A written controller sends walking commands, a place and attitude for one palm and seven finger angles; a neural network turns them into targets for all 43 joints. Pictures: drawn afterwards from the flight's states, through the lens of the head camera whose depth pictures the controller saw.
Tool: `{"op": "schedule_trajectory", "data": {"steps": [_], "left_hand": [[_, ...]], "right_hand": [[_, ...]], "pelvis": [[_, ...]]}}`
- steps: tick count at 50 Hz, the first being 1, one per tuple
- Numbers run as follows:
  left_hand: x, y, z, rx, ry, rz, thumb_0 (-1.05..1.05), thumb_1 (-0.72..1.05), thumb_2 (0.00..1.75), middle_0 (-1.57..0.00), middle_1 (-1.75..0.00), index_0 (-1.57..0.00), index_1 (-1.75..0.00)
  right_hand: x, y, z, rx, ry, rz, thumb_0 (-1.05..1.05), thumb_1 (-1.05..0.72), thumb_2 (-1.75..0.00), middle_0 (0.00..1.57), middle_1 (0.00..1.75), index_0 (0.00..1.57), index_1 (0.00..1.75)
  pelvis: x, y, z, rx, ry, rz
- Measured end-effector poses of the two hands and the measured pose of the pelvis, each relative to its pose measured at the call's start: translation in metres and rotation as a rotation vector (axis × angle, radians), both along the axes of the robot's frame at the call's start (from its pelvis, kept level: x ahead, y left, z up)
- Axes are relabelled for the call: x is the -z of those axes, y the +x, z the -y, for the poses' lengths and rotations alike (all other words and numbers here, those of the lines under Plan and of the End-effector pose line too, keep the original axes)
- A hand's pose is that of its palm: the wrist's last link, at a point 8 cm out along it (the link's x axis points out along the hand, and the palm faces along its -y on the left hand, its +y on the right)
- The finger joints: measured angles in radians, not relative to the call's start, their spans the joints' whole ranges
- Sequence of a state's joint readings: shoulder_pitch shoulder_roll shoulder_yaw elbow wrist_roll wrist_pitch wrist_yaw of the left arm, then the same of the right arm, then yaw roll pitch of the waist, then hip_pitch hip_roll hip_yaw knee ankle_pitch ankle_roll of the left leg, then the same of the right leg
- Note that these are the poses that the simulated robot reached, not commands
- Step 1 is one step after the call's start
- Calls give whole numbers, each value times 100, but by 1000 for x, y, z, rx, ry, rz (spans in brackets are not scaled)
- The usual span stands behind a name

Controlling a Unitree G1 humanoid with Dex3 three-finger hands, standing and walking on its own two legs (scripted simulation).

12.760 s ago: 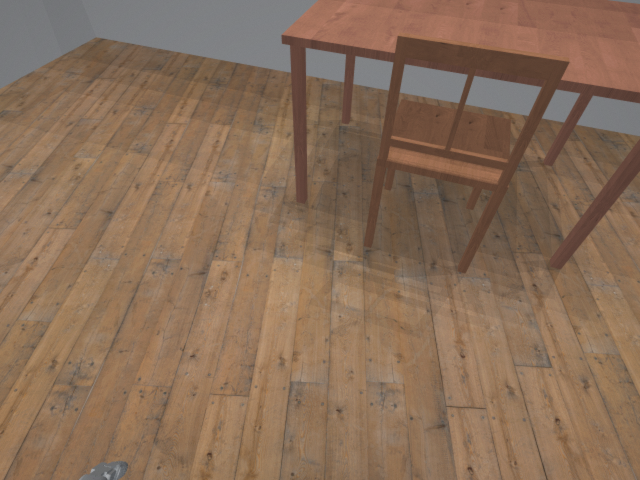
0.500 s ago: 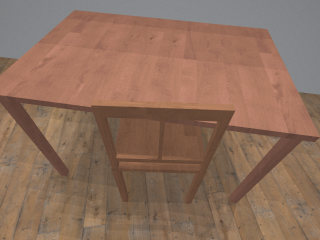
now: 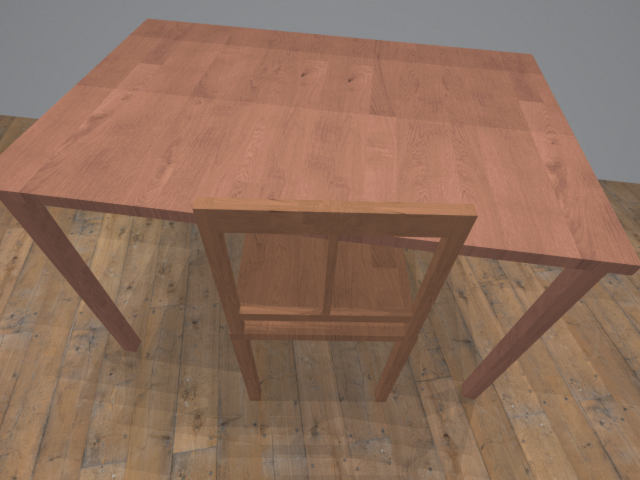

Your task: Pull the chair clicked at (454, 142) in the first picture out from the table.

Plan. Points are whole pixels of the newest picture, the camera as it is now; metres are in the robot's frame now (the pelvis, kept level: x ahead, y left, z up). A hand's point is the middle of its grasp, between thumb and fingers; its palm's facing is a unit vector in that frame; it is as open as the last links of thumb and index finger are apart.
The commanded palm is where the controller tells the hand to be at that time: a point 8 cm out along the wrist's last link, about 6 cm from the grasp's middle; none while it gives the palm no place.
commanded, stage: look again from close up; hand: left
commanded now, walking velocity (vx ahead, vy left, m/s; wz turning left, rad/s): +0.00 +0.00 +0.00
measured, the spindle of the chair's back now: (329, 276) +0.47 +0.01 -0.11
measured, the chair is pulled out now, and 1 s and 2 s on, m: -0.08 -0.08 -0.08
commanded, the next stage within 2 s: raise the hand toward the chair's back in 0.16 s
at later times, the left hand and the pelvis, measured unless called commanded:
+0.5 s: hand (187, 424) +0.18 +0.17 -0.02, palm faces +0.21 -0.98 -0.03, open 7.8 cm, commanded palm +0.10 +0.22 -0.07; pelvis -0.03 +0.00 -0.04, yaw +3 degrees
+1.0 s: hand (203, 443) +0.17 +0.16 -0.07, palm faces +0.05 -1.00 -0.03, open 12.0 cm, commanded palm +0.14 +0.23 -0.06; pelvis -0.02 -0.04 -0.11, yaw +3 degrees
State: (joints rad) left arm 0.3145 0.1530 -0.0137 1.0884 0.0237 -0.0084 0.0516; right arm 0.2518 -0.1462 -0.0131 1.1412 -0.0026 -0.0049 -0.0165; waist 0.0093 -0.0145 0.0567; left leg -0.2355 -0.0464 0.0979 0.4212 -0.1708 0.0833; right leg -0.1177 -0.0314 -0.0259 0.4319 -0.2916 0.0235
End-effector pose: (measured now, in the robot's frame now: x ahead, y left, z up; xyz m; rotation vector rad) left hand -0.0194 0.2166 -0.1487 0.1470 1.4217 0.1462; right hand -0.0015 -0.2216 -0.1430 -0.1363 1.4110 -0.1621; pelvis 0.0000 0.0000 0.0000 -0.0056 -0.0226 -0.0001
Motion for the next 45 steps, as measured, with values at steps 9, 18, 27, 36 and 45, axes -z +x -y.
{"op": "schedule_trajectory", "data": {"steps": [9,18,27,36,45], "left_hand": [[1,-4,-1,0,-10,-3,0,91,90,-20,-30,-20,-30],[-45,58,-20,-89,86,427,2,93,89,-20,-30,-20,-30],[-133,179,8,31,-78,1427,1,79,84,-18,-27,-18,-27],[-65,121,10,-9,-70,1260,1,57,75,-17,-24,-17,-25],[-92,140,1,97,-15,1421,1,35,67,-14,-21,-14,-21]], "right_hand": [[-1,-6,-5,8,-1,-3,1,-92,-90,20,29,20,30],[-13,20,5,-30,-51,253,2,-93,-90,21,30,20,30],[-25,128,41,-168,-113,756,1,-91,-90,21,30,20,30],[-31,207,35,-263,-108,947,1,-91,-90,20,29,20,30],[25,201,11,-303,-7,815,1,-90,-90,21,30,20,30]], "pelvis": [[0,-4,-5,1,-2,-8],[6,-9,-4,-17,10,-28],[55,-30,8,-39,-5,-162],[99,-33,31,-50,-32,-227],[113,-29,42,-73,-75,-283]]}}
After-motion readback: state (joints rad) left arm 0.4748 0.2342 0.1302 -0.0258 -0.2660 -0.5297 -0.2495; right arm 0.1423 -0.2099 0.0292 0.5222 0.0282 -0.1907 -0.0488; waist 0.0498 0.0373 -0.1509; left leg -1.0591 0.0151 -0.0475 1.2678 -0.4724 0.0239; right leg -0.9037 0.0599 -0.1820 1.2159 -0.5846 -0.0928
